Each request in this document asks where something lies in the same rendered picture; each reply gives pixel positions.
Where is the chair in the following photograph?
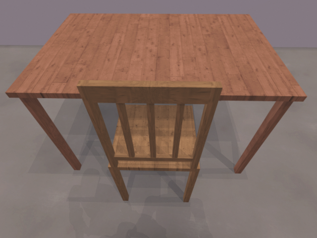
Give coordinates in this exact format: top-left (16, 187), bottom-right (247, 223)
top-left (77, 80), bottom-right (222, 202)

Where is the table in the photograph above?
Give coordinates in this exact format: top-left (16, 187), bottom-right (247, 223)
top-left (5, 13), bottom-right (307, 174)

